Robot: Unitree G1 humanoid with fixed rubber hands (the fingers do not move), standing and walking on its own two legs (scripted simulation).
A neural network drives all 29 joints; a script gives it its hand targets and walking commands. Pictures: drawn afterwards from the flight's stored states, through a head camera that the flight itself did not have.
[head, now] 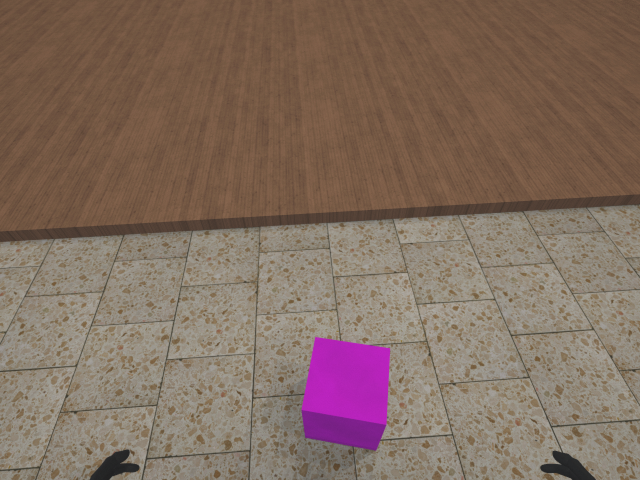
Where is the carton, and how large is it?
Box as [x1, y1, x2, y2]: [302, 337, 389, 450]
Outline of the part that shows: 315,337 302,405 302,416 305,437 375,450 386,423 389,348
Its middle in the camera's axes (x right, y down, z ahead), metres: +0.08 +0.45 +1.10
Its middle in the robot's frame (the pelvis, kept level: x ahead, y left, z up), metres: +0.45 -0.03 -0.65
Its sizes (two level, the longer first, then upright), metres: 0.210 0.200 0.250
